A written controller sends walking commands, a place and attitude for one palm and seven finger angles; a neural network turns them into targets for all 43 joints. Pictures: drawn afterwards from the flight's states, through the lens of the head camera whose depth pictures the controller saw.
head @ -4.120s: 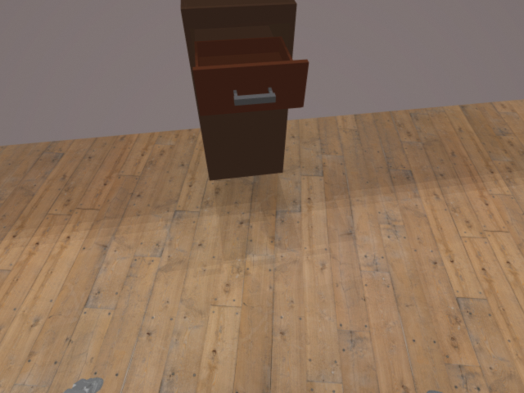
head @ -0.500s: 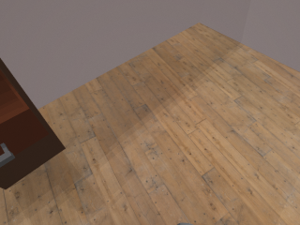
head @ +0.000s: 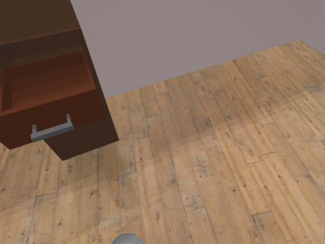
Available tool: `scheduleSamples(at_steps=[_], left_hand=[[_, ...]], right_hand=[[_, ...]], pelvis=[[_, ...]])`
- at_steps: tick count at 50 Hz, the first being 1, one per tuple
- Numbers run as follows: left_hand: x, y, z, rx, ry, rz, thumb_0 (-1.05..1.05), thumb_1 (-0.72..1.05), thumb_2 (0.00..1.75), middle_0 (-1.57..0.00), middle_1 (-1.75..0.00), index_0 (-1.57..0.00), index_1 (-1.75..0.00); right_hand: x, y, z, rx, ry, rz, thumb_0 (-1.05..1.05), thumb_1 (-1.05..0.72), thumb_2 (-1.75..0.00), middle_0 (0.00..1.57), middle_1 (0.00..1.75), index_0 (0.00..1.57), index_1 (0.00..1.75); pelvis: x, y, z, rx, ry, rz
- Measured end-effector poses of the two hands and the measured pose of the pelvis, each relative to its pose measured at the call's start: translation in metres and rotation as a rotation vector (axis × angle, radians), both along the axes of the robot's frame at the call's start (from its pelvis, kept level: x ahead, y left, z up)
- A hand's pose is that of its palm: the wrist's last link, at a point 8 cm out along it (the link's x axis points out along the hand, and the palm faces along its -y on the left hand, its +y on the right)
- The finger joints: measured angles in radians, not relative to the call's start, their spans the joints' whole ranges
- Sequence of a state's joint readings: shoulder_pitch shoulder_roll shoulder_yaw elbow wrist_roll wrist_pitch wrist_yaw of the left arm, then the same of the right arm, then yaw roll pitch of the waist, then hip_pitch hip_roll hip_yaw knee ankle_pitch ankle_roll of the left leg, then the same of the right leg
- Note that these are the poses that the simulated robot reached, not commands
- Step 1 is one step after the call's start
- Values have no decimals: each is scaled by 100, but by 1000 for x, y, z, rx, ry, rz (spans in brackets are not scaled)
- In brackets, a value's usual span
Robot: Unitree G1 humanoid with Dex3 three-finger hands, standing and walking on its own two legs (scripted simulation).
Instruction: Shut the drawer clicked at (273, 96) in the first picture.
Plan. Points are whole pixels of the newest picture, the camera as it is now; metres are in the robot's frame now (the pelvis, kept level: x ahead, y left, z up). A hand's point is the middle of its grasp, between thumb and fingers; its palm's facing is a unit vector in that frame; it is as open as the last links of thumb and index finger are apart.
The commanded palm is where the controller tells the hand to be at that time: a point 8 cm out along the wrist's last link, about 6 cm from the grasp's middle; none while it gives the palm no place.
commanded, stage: turn to face it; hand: left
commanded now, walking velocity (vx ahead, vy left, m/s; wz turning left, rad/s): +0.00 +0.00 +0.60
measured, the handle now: (52, 127) +0.46 +0.41 -0.07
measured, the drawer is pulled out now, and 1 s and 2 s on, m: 0.29 0.29 0.29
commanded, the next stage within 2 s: take the last steps up to it in 0.68 s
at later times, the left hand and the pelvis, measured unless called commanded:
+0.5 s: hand out of the picture +0.06 +0.25 -0.15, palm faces +0.29 -0.91 -0.29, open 7.4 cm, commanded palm none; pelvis +0.01 +0.01 +0.00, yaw +16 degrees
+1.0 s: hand out of the picture -0.10 +0.21 -0.19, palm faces +0.49 -0.84 -0.20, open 7.4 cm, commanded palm none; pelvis +0.01 +0.04 -0.01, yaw +26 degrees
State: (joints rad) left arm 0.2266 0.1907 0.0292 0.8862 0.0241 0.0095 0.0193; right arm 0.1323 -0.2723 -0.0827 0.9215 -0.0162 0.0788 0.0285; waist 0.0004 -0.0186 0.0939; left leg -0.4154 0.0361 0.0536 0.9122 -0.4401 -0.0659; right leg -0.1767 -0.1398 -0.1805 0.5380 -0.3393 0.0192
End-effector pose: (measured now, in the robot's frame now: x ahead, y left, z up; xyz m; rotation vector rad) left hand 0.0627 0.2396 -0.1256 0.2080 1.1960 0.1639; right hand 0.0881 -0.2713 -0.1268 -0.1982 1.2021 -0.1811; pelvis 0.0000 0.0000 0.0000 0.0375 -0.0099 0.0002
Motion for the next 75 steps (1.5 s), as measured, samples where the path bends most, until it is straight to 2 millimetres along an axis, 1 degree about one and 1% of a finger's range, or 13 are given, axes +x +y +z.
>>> scheduleSamples(at_steps=[5, 8, 14, 19, 25, 30, 39, 47, 52, 57, 63, 70, 75], left_hand=[[-47, 39, -25, -7, 86, 121, 0, 90, 90, -21, -30, -21, -30], [-68, 60, -31, 7, 145, 179, 1, 90, 90, -21, -30, -20, -30], [-69, 77, -14, 20, 108, 245, 1, 91, 90, -20, -30, -20, -30], [-53, 74, -3, 33, 40, 266, 1, 91, 90, -20, -30, -20, -30], [-29, 51, 6, 55, -50, 280, 1, 91, 90, -20, -30, -20, -30], [-33, 26, 13, 65, -90, 304, 0, 90, 90, -20, -30, -20, -30], [-84, 1, 9, 13, -8, 415, 0, 90, 90, -21, -30, -21, -30], [-167, 4, -22, -70, 128, 544, 0, 90, 90, -21, -30, -21, -30], [-194, 13, -29, -118, 229, 560, 1, 91, 90, -20, -30, -20, -30], [-175, 28, -21, -138, 201, 554, 1, 91, 90, -20, -30, -20, -30], [-122, 44, -21, -137, 152, 523, 1, 91, 90, -20, -30, -20, -30], [-15, 61, -20, -112, 64, 430, 1, 91, 90, -20, -30, -20, -30], [72, 70, -23, -56, -60, 385, 1, 91, 90, -20, -30, -20, -30]], right_hand=[[48, 34, 1, -33, -63, 135, 1, -91, -90, 20, 30, 20, 30], [64, 54, 6, -40, -97, 186, 0, -91, -90, 20, 30, 20, 30], [65, 77, 13, -30, -62, 242, 0, -91, -90, 20, 30, 20, 30], [62, 81, 6, 2, -27, 265, 0, -91, -90, 21, 30, 20, 30], [60, 68, -14, 41, 13, 276, 0, -90, -90, 21, 30, 20, 30], [66, 55, -24, 57, 45, 295, 1, -91, -90, 20, 30, 20, 30], [80, 61, -13, 36, 83, 382, 1, -91, -90, 20, 30, 20, 30], [100, 113, -3, 0, 4, 505, 1, -91, -90, 20, 30, 20, 30], [86, 139, 8, -2, -23, 512, 0, -91, -90, 20, 30, 20, 30], [58, 133, 14, -33, 61, 461, 0, -93, -90, 20, 30, 20, 30], [22, 121, 9, -40, 204, 386, 0, -92, -90, 20, 30, 20, 30], [1, 108, 0, -15, 367, 290, 0, -91, -90, 20, 30, 20, 30], [20, 96, -19, 10, 465, 255, 0, -91, -90, 20, 30, 20, 30]], pelvis=[[3, 22, -15, -28, 16, 73], [1, 30, -16, -28, 14, 99], [2, 36, -2, -53, 15, 164], [5, 33, 1, -50, 15, 215], [12, 14, -5, -30, 12, 273], [16, 1, -6, -18, 1, 334], [14, 1, 4, 1, -7, 412], [6, 29, -6, -45, -13, 456], [9, 47, -1, -53, -31, 451], [21, 61, 9, -57, -35, 459], [45, 69, 10, -47, -31, 453], [92, 67, 2, -34, -18, 441], [141, 59, -16, -32, -16, 444]])
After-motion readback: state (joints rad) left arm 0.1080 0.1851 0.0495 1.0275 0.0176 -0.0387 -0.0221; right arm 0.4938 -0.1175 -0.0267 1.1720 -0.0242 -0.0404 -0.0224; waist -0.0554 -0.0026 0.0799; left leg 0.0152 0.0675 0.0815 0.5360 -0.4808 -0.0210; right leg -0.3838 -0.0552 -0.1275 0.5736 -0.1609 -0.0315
